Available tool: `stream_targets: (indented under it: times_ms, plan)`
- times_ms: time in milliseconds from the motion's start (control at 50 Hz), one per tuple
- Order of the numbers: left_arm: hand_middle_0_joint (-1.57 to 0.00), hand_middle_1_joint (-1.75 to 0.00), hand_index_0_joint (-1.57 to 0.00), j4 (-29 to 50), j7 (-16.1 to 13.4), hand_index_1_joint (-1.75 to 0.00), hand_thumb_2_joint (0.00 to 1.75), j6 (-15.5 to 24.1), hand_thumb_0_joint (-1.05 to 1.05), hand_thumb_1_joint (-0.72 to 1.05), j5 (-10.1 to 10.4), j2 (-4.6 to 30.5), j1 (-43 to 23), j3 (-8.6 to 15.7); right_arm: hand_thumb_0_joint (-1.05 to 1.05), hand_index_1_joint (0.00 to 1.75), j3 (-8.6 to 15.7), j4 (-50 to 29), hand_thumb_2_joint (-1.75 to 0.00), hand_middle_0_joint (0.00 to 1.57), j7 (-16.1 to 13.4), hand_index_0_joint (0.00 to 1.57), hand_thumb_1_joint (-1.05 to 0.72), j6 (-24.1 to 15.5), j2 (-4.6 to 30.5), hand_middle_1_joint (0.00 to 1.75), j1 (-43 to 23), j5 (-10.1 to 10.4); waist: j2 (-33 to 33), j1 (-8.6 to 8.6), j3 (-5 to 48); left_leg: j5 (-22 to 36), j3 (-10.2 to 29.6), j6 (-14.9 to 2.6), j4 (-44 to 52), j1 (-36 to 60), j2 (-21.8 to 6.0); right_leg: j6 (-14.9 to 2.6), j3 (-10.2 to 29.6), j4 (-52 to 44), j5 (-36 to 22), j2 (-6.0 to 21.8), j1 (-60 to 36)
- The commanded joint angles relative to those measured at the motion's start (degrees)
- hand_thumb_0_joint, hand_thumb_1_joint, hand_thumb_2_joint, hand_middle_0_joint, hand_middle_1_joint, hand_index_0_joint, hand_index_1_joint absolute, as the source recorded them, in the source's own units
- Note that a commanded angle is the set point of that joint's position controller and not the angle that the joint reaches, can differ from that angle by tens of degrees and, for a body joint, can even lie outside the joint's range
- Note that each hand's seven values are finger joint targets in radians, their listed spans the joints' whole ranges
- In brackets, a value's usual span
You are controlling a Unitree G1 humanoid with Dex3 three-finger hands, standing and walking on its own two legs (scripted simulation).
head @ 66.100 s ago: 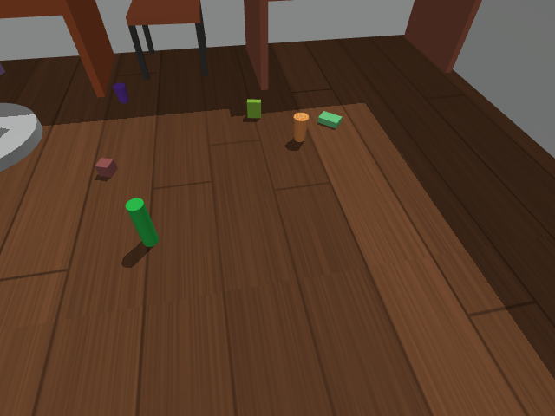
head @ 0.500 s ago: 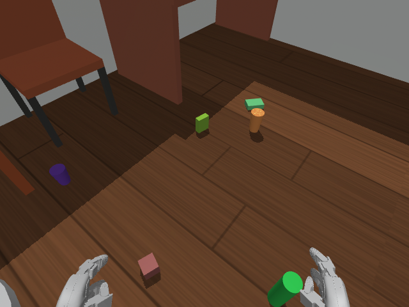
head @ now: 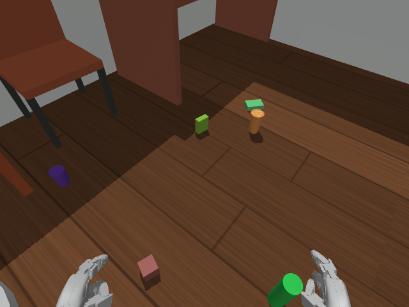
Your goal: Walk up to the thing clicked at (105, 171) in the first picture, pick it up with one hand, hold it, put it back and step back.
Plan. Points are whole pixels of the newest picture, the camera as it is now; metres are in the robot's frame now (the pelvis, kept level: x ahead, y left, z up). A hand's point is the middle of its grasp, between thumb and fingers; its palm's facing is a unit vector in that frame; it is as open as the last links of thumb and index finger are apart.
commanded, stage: home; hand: left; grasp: from above
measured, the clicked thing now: (148, 267) +0.41 +0.23 -0.68
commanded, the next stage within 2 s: stand in 0.40 s
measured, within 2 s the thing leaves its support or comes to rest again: neither
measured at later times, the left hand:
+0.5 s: hand (107, 305) +0.16 +0.18 -0.04, palm faces +0.04 -0.98 -0.20, open 7.4 cm
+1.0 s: hand out of the picture +0.03 +0.24 -0.11, palm faces +0.05 -0.94 -0.33, open 7.4 cm
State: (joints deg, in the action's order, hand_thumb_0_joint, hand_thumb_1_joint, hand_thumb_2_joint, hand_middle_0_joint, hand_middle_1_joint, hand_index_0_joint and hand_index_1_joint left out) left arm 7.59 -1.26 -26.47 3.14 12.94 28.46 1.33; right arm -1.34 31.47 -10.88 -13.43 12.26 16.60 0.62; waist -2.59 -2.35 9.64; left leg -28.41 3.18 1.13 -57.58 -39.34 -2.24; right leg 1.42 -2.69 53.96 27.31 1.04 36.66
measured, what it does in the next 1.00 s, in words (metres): rises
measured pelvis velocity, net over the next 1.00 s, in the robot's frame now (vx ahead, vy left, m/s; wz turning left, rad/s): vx -0.01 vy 0.01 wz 0.02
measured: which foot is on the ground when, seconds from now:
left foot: down 0.00-1.00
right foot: down 0.00-1.00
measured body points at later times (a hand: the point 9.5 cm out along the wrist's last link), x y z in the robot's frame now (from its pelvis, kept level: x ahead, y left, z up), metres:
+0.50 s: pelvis -0.01 +0.00 +0.00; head +0.01 +0.01 +0.45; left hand +0.15 +0.23 -0.03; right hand +0.15 -0.24 -0.06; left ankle +0.00 +0.13 -0.68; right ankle +0.00 -0.14 -0.68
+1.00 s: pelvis -0.01 +0.01 +0.05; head +0.00 +0.01 +0.50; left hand +0.03 +0.29 -0.09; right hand +0.07 -0.27 -0.08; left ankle +0.00 +0.13 -0.68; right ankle +0.00 -0.14 -0.68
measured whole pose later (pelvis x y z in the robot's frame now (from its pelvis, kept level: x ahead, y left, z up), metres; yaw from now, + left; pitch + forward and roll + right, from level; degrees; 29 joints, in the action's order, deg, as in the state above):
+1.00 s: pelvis -0.01 +0.01 +0.05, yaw +1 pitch -3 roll -1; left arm -56.8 -1.8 -1.5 -1.8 16.4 13.5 2.0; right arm 2.2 58.3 -1.2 0.1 16.2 10.7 -1.9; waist -0.4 1.2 -3.4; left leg -16.2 2.0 0.0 -32.3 -13.3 0.2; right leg 2.4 -2.4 30.4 16.2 3.4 11.3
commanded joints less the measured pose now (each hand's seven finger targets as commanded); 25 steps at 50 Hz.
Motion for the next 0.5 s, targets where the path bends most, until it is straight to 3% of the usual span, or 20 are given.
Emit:
stream_targets:
  times_ms: [0,60,120,140,160,180,220,240,260,280,300,320,340,360,400,420,460,480]
  plan:
    - [-0.20,-0.30,-0.20,12.51,-0.43,-0.30,0.90,3.22,0.00,0.90,-0.48,6.71,-2.45,4.43,0.00,0.30,2.98,-9.22,-0.90,0.20,-0.55,0.20,-0.90,-3.64,7.32,0.30,-3.39,-0.32,-0.03,0.09,4.52,14.29,-0.83,-1.69,8.64,5.53,1.96,-1.15,-1.37,-8.11,-12.90,-1.98,-2.86]
    - [-0.20,-0.30,-0.20,9.88,-0.18,-0.30,0.90,2.85,0.00,0.90,-0.47,4.91,-0.86,3.11,0.00,0.30,2.85,-9.49,-0.90,0.20,-0.52,0.20,-0.90,-3.66,7.28,0.30,-3.75,-0.31,-0.30,-0.06,3.24,12.64,-0.63,-1.58,9.19,5.14,1.87,-1.13,-1.50,-8.31,-11.33,-2.09,-1.95]
    - [-0.20,-0.30,-0.20,13.76,-0.58,-0.30,0.90,3.40,0.00,0.90,-0.68,7.54,-2.70,5.07,0.00,0.30,3.06,-9.45,-0.90,0.20,-0.56,0.20,-0.90,-3.54,7.25,0.30,-3.31,-0.30,-0.83,0.33,5.24,14.15,-0.92,-1.52,8.83,6.08,1.83,-1.26,-1.40,-7.96,-12.44,-2.06,-2.82]
    - [-0.20,-0.30,-0.20,9.01,-0.26,-0.30,0.90,2.95,0.00,0.90,-0.73,4.91,0.24,2.89,0.00,0.30,2.90,-9.44,-0.90,0.20,-0.44,0.20,-0.90,-3.54,7.26,0.30,-3.50,-0.26,0.18,-0.16,4.18,14.13,-0.59,-1.54,8.97,5.57,1.79,-1.25,-1.53,-7.77,-12.41,-2.16,-2.54]
    - [-0.20,-0.30,-0.20,9.69,-0.17,-0.30,0.90,2.83,0.00,0.90,-0.54,4.80,-0.17,2.79,0.00,0.30,2.74,-9.79,-0.90,0.20,-0.42,0.20,-0.90,-3.61,7.15,0.30,-3.93,-0.26,-0.01,-0.07,2.38,12.91,-0.69,-1.59,9.12,4.66,1.77,-1.19,-1.62,-8.08,-11.50,-2.16,-1.58]
    - [-0.20,-0.30,-0.20,13.49,-0.49,-0.30,0.90,3.21,0.00,0.90,-0.36,6.89,-2.98,4.76,0.00,0.30,2.89,-9.54,-0.90,0.20,-0.55,0.20,-0.90,-3.57,7.16,0.30,-3.63,-0.25,-0.76,0.38,3.57,12.35,-0.83,-1.57,9.03,4.85,1.85,-1.26,-1.51,-8.21,-10.97,-2.07,-2.03]
    - [-0.20,-0.30,-0.20,10.14,-0.31,-0.30,0.90,3.02,0.00,0.90,-0.65,5.31,-0.80,3.22,0.00,0.30,2.81,-9.45,-0.90,0.20,-0.48,0.20,-0.90,-3.62,7.04,0.30,-3.70,-0.29,0.18,-0.21,4.04,12.46,-0.64,-1.64,9.19,5.26,1.81,-1.22,-1.53,-8.17,-11.05,-2.20,-2.16]
    - [-0.20,-0.30,-0.20,12.50,-0.30,-0.30,0.90,3.31,0.00,0.90,-0.41,6.55,-2.52,4.25,0.00,0.30,2.94,-9.41,-0.90,0.20,-0.41,0.20,-0.90,-3.63,7.35,0.30,-3.59,-0.36,-0.88,0.11,3.51,11.21,-0.78,-1.63,9.19,4.76,1.89,-1.21,-1.41,-8.29,-10.08,-2.08,-1.83]
    - [-0.20,-0.30,-0.20,9.35,-0.25,-0.30,0.90,2.81,0.00,0.90,-0.43,4.76,0.11,3.31,0.00,0.30,2.78,-9.88,-0.90,0.20,-0.49,0.20,-0.90,-3.66,7.04,0.30,-4.04,-0.26,-0.04,-0.21,3.38,11.87,-0.67,-1.57,9.22,4.96,1.75,-1.21,-1.62,-8.19,-10.46,-2.20,-1.69]
    - [-0.20,-0.30,-0.20,11.88,-0.27,-0.30,0.90,3.07,0.00,0.90,-0.29,6.14,-1.95,3.97,0.00,0.30,2.75,-9.59,-0.90,0.20,-0.49,0.20,-0.90,-3.64,7.09,0.30,-3.82,-0.30,0.06,0.26,2.90,10.91,-0.79,-1.62,9.18,4.25,1.86,-1.12,-1.62,-8.50,-9.64,-2.13,-1.65]
    - [-0.20,-0.30,-0.20,9.76,-0.22,-0.30,0.90,2.91,0.00,0.90,-0.36,5.09,-0.17,3.53,0.00,0.30,2.78,-9.82,-0.90,0.20,-0.44,0.20,-0.90,-3.64,7.23,0.30,-3.99,-0.32,0.39,-0.19,3.35,11.07,-0.57,-1.66,9.23,4.70,1.81,-1.15,-1.63,-8.35,-9.86,-2.19,-1.95]
    - [-0.20,-0.30,-0.20,12.95,-0.34,-0.30,0.90,3.27,0.00,0.90,-0.27,6.80,-2.41,4.76,0.00,0.30,2.90,-9.78,-0.90,0.20,-0.50,0.20,-0.90,-3.64,7.15,0.30,-3.73,-0.22,-0.03,0.29,3.97,11.04,-0.86,-1.71,9.03,4.50,1.93,-1.15,-1.49,-8.44,-9.88,-2.09,-2.24]
    - [-0.20,-0.30,-0.20,10.79,-0.39,-0.30,0.90,3.06,0.00,0.90,-0.59,5.77,-0.27,4.07,0.00,0.30,2.96,-9.88,-0.90,0.20,-0.51,0.20,-0.90,-3.59,7.15,0.30,-3.83,-0.24,0.04,0.02,4.68,12.12,-1.03,-1.61,8.89,5.26,1.90,-1.25,-1.35,-8.13,-10.75,-2.08,-2.37]
    - [-0.20,-0.30,-0.20,13.22,-0.45,-0.30,0.90,3.30,0.00,0.90,-0.44,6.83,-2.21,4.48,0.00,0.30,2.86,-9.54,-0.90,0.20,-0.53,0.20,-0.90,-3.50,7.06,0.30,-3.43,-0.19,-0.29,0.37,4.57,12.89,-0.96,-1.61,8.75,5.10,1.84,-1.30,-1.48,-7.95,-11.34,-2.08,-2.57]
    - [-0.20,-0.30,-0.20,11.98,-0.51,-0.30,0.90,3.15,0.00,0.90,-0.57,6.43,-1.48,4.02,0.00,0.30,2.79,-9.52,-0.90,0.20,-0.56,0.20,-0.90,-3.50,6.99,0.30,-3.80,-0.24,0.51,0.31,2.81,11.20,-0.96,-1.62,8.89,3.95,1.92,-1.26,-1.61,-8.30,-9.87,-2.15,-1.69]
    - [-0.20,-0.30,-0.20,8.31,-0.28,-0.30,0.90,2.73,0.00,0.90,-0.47,4.22,0.68,2.62,0.00,0.30,2.70,-9.99,-0.90,0.20,-0.46,0.20,-0.90,-3.53,7.06,0.30,-3.85,-0.23,0.67,-0.30,1.93,10.37,-0.91,-1.67,9.20,3.98,1.85,-1.19,-1.53,-8.39,-9.22,-2.17,-1.22]
    - [-0.20,-0.30,-0.20,12.73,-0.38,-0.30,0.90,3.24,0.00,0.90,-0.38,6.37,-1.88,4.20,0.00,0.30,2.94,-9.91,-0.90,0.20,-0.44,0.20,-0.90,-3.52,7.35,0.30,-3.93,-0.26,-1.02,0.32,4.11,9.85,-0.61,-1.55,9.55,4.49,1.82,-1.28,-1.52,-8.23,-8.82,-2.15,-1.93]
    - [-0.20,-0.30,-0.20,-7.38,-2.61,-0.30,0.90,15.39,0.00,0.90,-6.94,10.98,-17.86,4.07,0.00,0.30,5.21,4.49,-0.90,0.20,2.98,0.20,-0.90,2.72,14.06,0.30,-6.96,-6.95,2.70,4.04,-9.23,21.05,2.59,-4.21,14.67,5.33,-0.20,-2.58,1.59,-9.64,-8.64,2.12,-13.33]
